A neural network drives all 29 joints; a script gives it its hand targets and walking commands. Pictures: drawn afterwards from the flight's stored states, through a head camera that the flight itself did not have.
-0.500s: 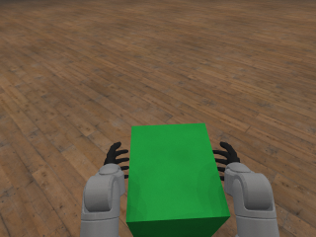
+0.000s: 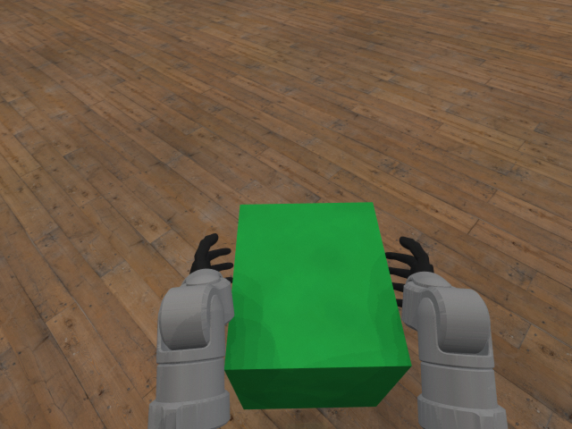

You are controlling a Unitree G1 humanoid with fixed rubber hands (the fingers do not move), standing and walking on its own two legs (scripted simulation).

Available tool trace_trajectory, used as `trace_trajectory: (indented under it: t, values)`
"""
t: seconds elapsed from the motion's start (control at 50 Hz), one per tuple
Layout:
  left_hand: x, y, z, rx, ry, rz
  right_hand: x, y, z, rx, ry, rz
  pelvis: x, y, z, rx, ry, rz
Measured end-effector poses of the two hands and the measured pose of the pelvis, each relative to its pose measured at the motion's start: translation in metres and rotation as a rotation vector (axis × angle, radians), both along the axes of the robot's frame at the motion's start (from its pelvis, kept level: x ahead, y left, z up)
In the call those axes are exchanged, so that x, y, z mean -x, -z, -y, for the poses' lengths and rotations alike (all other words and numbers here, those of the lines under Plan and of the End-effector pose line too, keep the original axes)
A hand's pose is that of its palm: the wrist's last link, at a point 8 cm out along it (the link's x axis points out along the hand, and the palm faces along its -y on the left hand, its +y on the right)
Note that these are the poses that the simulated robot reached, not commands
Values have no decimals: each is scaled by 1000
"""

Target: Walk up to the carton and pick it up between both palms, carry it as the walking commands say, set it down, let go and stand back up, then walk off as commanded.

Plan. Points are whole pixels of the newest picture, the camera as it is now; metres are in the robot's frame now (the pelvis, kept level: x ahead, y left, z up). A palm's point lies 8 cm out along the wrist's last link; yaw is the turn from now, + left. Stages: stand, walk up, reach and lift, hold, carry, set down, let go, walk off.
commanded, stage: carry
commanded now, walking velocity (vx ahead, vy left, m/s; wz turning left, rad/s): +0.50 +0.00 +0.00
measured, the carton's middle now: (308, 305) +0.32 -0.01 -0.01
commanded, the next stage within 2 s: none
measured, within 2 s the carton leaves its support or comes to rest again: neither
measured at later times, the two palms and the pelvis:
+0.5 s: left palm (212, 142) +0.63 +0.16 +0.08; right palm (356, 139) +0.61 -0.12 +0.08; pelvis +0.31 +0.03 +0.01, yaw -3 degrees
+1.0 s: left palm (238, 60) +0.95 +0.12 +0.09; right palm (346, 56) +0.96 -0.16 +0.08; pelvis +0.65 -0.03 +0.01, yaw +1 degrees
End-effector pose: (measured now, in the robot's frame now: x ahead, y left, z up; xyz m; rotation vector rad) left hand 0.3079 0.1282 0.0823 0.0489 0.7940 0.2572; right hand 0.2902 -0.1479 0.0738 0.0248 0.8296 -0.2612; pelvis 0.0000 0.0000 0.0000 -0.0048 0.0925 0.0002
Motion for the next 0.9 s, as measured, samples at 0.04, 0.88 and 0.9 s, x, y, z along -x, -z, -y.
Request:
trace_trajectory:
  t: [0.04,0.88,0.9]
  values:
    - [-17,0,-4,-3,-21,-16,-23,1,-4,-4,-21,-16,-20,-5,2,-8,-5,-7]
    - [-564,12,9,-4,-79,-36,-587,11,9,3,-82,-32,-574,-3,32,-7,-34,13]
    - [-576,9,9,-5,-83,-27,-600,8,9,3,-87,-24,-586,-5,32,-11,-32,12]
